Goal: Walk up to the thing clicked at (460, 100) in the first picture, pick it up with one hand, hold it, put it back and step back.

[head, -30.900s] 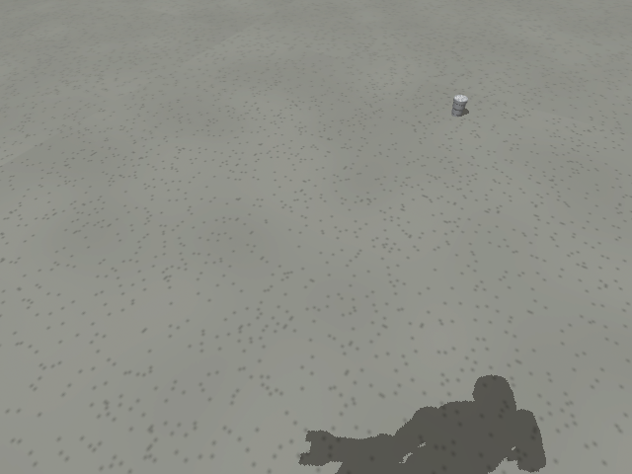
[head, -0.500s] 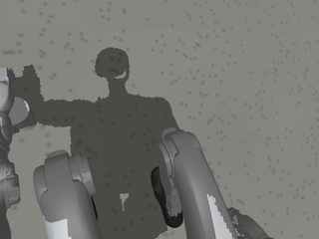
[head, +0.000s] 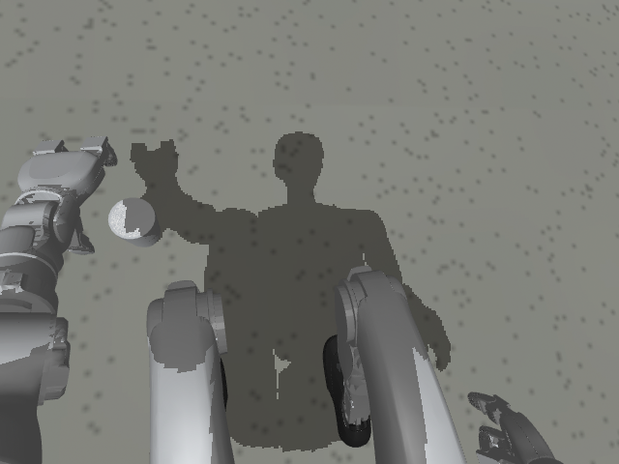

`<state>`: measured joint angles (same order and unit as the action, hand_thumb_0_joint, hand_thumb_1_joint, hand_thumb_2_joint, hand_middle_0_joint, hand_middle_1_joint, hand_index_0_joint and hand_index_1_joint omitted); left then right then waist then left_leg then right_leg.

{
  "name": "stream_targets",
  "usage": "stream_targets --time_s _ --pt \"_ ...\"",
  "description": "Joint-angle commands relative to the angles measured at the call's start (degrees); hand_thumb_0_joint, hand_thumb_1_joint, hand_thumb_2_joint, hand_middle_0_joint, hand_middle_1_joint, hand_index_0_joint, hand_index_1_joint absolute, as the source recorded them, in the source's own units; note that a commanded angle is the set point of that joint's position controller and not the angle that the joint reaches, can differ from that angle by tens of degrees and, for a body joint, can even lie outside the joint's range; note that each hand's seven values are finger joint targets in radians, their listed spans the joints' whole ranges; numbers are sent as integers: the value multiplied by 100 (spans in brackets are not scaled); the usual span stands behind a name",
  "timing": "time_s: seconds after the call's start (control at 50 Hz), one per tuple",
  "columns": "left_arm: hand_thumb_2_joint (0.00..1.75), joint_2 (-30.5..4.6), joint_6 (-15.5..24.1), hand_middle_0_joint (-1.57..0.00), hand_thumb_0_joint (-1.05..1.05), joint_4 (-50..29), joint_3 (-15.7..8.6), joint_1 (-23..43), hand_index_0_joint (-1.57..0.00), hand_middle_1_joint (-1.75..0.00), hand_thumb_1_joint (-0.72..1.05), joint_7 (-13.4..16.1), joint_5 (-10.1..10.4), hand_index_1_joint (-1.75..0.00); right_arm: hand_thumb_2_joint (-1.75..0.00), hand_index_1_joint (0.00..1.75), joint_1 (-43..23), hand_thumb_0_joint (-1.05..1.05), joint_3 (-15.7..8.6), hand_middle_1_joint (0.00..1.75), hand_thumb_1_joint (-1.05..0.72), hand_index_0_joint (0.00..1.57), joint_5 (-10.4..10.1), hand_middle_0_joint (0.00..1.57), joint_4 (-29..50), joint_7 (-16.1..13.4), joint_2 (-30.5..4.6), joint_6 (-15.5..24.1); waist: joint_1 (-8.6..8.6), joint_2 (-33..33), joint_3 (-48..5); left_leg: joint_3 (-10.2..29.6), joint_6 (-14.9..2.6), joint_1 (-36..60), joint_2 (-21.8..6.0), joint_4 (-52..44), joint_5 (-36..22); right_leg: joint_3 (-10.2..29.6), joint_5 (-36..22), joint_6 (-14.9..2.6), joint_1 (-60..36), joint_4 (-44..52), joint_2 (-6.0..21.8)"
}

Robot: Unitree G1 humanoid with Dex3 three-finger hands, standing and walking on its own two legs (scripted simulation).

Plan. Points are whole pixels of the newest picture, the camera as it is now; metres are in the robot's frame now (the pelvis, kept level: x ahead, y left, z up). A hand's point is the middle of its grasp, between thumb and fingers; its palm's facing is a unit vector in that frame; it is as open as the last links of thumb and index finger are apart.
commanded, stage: withdraw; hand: left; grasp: from above
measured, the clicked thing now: (139, 226) +0.47 +0.27 -0.33
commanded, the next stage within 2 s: home in 0.24 s
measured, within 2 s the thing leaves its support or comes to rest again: neither
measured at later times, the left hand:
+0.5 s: hand (77, 180) +0.48 +0.31 -0.14, palm faces -0.36 -0.06 -0.93, open 13.5 cm
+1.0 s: hand (6, 296) +0.30 +0.26 +0.06, palm faces -0.18 -0.75 -0.64, open 7.7 cm
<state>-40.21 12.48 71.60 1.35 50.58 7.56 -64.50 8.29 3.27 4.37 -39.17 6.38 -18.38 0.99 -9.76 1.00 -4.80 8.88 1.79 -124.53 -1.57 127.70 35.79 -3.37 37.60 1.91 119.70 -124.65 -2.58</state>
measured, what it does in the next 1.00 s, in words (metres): rises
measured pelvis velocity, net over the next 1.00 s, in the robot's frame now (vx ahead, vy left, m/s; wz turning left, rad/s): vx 0.02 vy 0.01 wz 0.08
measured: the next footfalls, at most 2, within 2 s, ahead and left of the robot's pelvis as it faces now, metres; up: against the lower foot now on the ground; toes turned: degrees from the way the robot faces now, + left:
none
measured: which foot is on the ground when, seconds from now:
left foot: down 0.00-1.00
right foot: down 0.00-1.00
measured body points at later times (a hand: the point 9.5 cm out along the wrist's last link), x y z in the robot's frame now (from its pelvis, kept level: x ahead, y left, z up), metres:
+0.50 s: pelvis +0.01 +0.01 -0.02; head +0.23 +0.05 +0.37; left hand +0.50 +0.31 -0.09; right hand +0.05 -0.25 -0.15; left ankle +0.10 +0.14 -0.35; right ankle +0.11 -0.12 -0.35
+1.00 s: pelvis +0.02 +0.01 +0.16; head +0.16 +0.05 +0.59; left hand +0.31 +0.30 +0.10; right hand +0.25 -0.23 +0.07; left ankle +0.09 +0.14 -0.35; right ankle +0.11 -0.13 -0.35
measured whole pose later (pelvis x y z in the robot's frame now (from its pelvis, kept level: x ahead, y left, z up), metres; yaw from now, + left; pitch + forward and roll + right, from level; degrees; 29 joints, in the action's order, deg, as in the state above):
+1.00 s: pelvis +0.02 +0.01 +0.16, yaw +4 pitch +28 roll -5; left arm -23.4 -9.3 19.4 -0.6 5.5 2.9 -23.9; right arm 3.7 -1.3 -1.5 -33.5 0.1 -15.2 2.2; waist -2.5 -1.1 -11.7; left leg 6.0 1.4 -93.3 -1.6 99.6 34.6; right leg -2.5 36.5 1.7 88.5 -96.9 -0.5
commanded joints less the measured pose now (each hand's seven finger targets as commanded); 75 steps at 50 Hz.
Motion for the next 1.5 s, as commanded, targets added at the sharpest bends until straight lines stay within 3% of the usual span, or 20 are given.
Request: stream_targets --time_s 0.0,0.04,0.08,0.2,0.26,0.34,0.4,0.46,0.56,0.6,0.64,0.68,0.74,0.78,0.84,0.94,1.12,1.24,1.36,1.48 --pt "102 -1546 470 -8 0 -635 -474 2188 -7 -100 -55 848 -479 -101 -90 30 772 0 -270 30 -90 20 159 20 59 -99 -1036 -21 -154 -1533 -3325 -625 -276 2348 139 -906 -281 -386 -627 -425 -1162 997 -146" --pt "101 -1361 522 -7 0 -259 -353 2354 -6 -101 -55 1187 -663 -101 -90 30 791 0 -226 30 -90 20 245 20 0 -77 -1058 -28 -298 -1761 -3257 -611 -242 2418 139 -850 -305 -477 -669 -436 -936 901 -154" --pt "101 -1501 508 -7 0 -1 -509 2484 -6 -101 -55 1513 -788 -101 -90 30 894 0 -262 30 -90 20 320 20 -102 -80 -1148 23 -380 -1798 -3299 -582 -218 2568 143 -815 -332 -567 -653 -421 -762 843 -115" --pt "99 -1966 55 -8 0 -328 -948 2654 -8 -100 -53 2186 -912 -99 -90 30 998 0 -405 30 -90 20 464 20 -214 -42 -1242 163 -274 -2535 -4182 -633 -148 3116 121 -753 -527 -618 -871 -440 -719 517 -55" --pt "96 -2122 -274 -11 0 -518 -1112 2646 -11 -96 -50 2250 -744 -96 -90 30 997 0 -505 30 -91 20 439 20 -169 -23 -1274 240 -189 -2683 -4547 -650 -163 3281 105 -836 -450 -599 -834 -452 -688 530 -27" --pt "92 -2049 -643 -15 0 -496 -1004 2345 -15 -93 -44 1946 -514 -92 -90 30 1132 0 -537 30 -90 20 330 20 -193 -1 -1161 230 -92 -2372 -4643 -743 -273 2927 124 -920 -300 -467 -715 -453 -1076 867 -82" --pt "84 -1474 -787 -23 0 -349 -679 1953 -21 -69 -21 1480 -135 -68 -90 30 1295 0 -524 30 -89 20 245 20 -294 7 -1032 204 -164 -1825 -4200 -767 -352 2509 151 -1029 -253 -413 -662 -406 -1407 1193 -127" --pt "80 -1261 -868 -22 0 -800 -684 1144 -20 -56 -17 962 326 -57 -90 30 1382 0 -650 30 -89 20 75 20 -173 -2 -1004 132 104 -1374 -4473 -753 -382 2708 165 -1237 -608 -366 -978 -361 -2060 1428 -117" --pt "76 -693 -1008 -19 0 -2429 -578 -415 -18 -38 21 138 1396 -39 -90 30 1150 0 -788 30 -90 20 -225 20 288 -47 -905 -31 338 -787 -4185 -645 -417 2947 139 -1918 -620 -293 -1051 -326 -2669 2018 -115" --pt "76 -758 -1061 -18 0 -3325 -851 -742 -18 -32 37 -40 1797 -33 -90 30 1030 0 -829 30 -90 20 -294 20 463 -106 -928 -79 462 -759 -4271 -576 -393 3155 145 -2124 -708 -252 -1122 -361 -2859 2178 -85" --pt "79 -353 -1125 -18 0 -3852 -733 -1262 -18 -28 53 -199 2227 -28 -90 30 858 0 -829 30 -90 20 -348 20 589 -156 -820 -95 472 -588 -4019 -585 -401 3321 120 -2303 -735 -185 -1170 -351 -2975 2423 -80" --pt "89 -403 -1156 -20 0 -4587 -927 -1353 -20 -30 69 -230 2521 -30 -90 30 744 0 -849 30 -90 20 -390 20 676 -239 -746 -84 584 -769 -4133 -562 -379 3723 86 -2590 -732 -106 -1154 -361 -3193 2647 -53" --pt "90 -120 -1273 -20 0 -5173 -878 -1715 -20 -30 90 -229 2802 -30 -90 30 549 0 -856 30 -90 20 -448 20 805 -346 -640 -63 617 -1057 -4029 -537 -328 4297 47 -3055 -607 -46 -1023 -372 -3342 2977 -8" --pt "90 276 -1388 -20 0 -5324 -725 -2166 -20 -30 90 -214 3019 -30 -90 30 435 0 -850 30 -90 20 -486 20 817 -425 -608 -7 581 -1104 -3651 -482 -305 4511 31 -3472 -283 -41 -768 -365 -3372 3214 22" --pt "90 445 -1619 -20 0 -5828 -712 -2737 -20 -30 90 -241 3423 -30 -90 30 280 0 -860 30 -90 20 -536 20 950 -543 -620 104 648 -1197 -3603 -375 -266 5152 -2 -4022 -91 -45 -639 -352 -3686 3572 48" --pt "89 1013 -2122 -20 0 -6463 -429 -3739 -20 -30 89 -333 4291 -30 -90 30 -79 0 -764 30 -90 20 -606 20 1114 -769 -545 349 537 -979 -3054 -327 -260 5744 9 -4711 155 -7 -471 -310 -4244 4309 63" --pt "90 1327 -2739 -20 0 -7439 -625 -5151 -20 -30 90 -225 5671 -30 -90 30 -85 0 -546 30 -90 20 -636 20 1414 -1085 -246 709 508 -752 -2478 -452 -274 6850 67 -5751 -411 156 -820 -292 -5825 5651 86" --pt "90 1751 -3126 -20 0 -7881 -641 -6240 -20 -30 90 -193 6184 -30 -90 30 233 0 -431 30 -90 20 -630 20 1520 -1341 -109 849 539 -786 -2149 -400 -214 7854 61 -6583 -1417 99 -1617 -290 -6848 6357 89" --pt "90 2111 -3552 -20 0 -8511 -731 -7184 -20 -30 90 -237 6694 -30 -90 30 529 0 -341 30 -90 20 -626 20 1698 -1585 -40 992 640 -677 -1683 -490 -200 8596 79 -7311 -1890 13 -2041 -260 -7761 7170 69" --pt "90 2236 -3728 -20 0 -9075 -728 -7834 -20 -30 90 -356 6866 -30 -90 30 614 0 -326 30 -90 20 -593 20 1880 -1746 15 1208 657 -489 -1255 -596 -235 8925 122 -7649 -2276 -60 -2371 -233 -8263 7672 54"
